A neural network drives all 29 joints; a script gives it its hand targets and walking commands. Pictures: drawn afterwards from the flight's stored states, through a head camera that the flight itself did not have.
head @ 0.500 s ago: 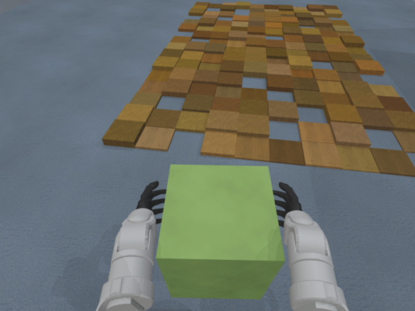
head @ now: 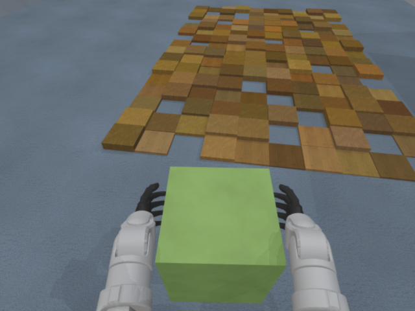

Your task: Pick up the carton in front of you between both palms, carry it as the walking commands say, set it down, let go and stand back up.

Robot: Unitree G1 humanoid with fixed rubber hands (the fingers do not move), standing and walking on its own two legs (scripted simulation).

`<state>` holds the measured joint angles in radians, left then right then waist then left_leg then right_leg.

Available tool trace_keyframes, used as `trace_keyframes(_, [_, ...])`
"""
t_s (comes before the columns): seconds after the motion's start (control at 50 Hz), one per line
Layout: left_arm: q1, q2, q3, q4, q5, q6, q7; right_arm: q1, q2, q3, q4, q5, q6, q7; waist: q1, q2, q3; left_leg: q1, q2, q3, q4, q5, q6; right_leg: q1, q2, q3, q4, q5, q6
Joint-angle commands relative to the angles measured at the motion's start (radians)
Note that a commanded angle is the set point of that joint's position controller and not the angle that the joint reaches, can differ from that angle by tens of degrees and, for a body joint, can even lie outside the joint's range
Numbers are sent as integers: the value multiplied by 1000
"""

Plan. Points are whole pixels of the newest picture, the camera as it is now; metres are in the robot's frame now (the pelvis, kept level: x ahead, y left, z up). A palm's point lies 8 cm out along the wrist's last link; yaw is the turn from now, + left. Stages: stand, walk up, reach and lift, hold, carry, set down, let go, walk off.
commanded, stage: reach and lift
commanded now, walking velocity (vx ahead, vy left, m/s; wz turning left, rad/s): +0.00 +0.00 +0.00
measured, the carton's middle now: (217, 238) +0.29 +0.00 -0.04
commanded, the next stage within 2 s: hold in 0.22 s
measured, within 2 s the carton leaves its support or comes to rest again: neither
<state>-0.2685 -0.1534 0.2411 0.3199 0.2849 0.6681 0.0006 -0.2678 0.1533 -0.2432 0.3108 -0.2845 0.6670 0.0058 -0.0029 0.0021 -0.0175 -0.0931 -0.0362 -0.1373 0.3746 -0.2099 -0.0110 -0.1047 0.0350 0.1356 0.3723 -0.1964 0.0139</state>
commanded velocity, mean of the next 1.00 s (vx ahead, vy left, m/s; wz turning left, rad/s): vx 0.00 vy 0.00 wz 0.00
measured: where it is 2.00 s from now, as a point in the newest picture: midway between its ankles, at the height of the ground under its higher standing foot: outside the picture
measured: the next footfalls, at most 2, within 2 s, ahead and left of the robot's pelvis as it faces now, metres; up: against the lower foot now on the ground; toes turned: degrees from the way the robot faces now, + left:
right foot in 1.98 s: +0.27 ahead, -0.11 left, +0.00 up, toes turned -9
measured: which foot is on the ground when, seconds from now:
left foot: down 0.00-1.00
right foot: down 0.00-1.00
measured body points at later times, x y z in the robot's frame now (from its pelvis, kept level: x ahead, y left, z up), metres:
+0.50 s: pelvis -0.01 +0.00 +0.00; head -0.06 +0.00 +0.45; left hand +0.29 +0.15 +0.04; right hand +0.29 -0.15 +0.05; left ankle +0.00 +0.13 -0.75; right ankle +0.01 -0.13 -0.75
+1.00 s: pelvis -0.01 +0.00 +0.00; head -0.05 +0.00 +0.45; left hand +0.30 +0.15 +0.04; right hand +0.30 -0.15 +0.05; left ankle +0.00 +0.13 -0.75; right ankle +0.01 -0.13 -0.75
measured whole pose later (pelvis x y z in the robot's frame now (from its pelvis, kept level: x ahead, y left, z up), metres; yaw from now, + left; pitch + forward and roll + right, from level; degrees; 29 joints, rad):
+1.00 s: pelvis -0.01 +0.00 +0.00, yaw +0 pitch -7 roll +0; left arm -0.29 -0.16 0.25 0.26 0.29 0.76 -0.01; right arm -0.29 0.16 -0.25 0.25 -0.29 0.76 0.02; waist 0.00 0.00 0.01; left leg -0.03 -0.03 -0.13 0.36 -0.20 -0.01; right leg -0.05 0.03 0.13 0.35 -0.18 0.01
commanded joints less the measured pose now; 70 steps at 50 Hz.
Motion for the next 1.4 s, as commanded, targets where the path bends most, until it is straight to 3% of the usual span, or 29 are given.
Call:
trace_keyframes(0.0, [-450, -940, -531, -38, -249, -22, -246, -430, 940, 533, -24, 244, -17, 243, 0, 1, -239, 51, -63, 65, -47, 244, -10, 96, 63, -67, -37, 247, 6])
trace_keyframes(0.18, [-447, -934, -537, -67, -256, -1, -244, -427, 928, 540, -54, 249, 4, 243, -1, 1, -217, 58, -62, 63, -56, 233, -9, 101, 65, -67, -46, 234, 7])
trace_keyframes(0.3, [-459, -928, -599, -155, -295, 36, -237, -441, 936, 606, -138, 287, 42, 236, 2, -2, -249, 97, -61, 61, -67, 277, -12, 138, 65, -64, -56, 274, 11])
trace_keyframes(0.42, [-468, -889, -528, -89, -252, 71, -240, -445, 895, 530, -71, 249, 74, 236, 2, 1, -126, 47, -56, 73, -91, 115, -5, 91, 59, -69, -81, 115, 4])
trace_keyframes(0.66, [-558, -913, -527, -70, -254, 58, -250, -536, 925, 531, -51, 252, 63, 245, 2, 0, -170, 44, -53, 77, -75, 79, -3, 92, 55, -75, -65, 81, 2])
trace_keyframes(1.12, [-489, -901, -538, -114, -263, 65, -243, -464, 915, 539, -92, 258, 71, 238, 1, 0, -189, 82, -58, 72, -78, 196, -8, 126, 60, -70, -70, 198, 7])
trace_keyframes(1.36, [-481, -901, -542, -123, -266, 66, -241, -457, 909, 543, -104, 259, 71, 238, 1, 1, -184, 79, -57, 70, -79, 192, -7, 121, 61, -70, -69, 189, 7])
trace_keyframes(1.38, [-498, -904, -561, -126, -277, 67, -240, -473, 913, 557, -90, 269, 70, 237, 3, 14, -175, -39, 116, 49, 2, 34, 12, -18, -114, -50, 18, 28, -10])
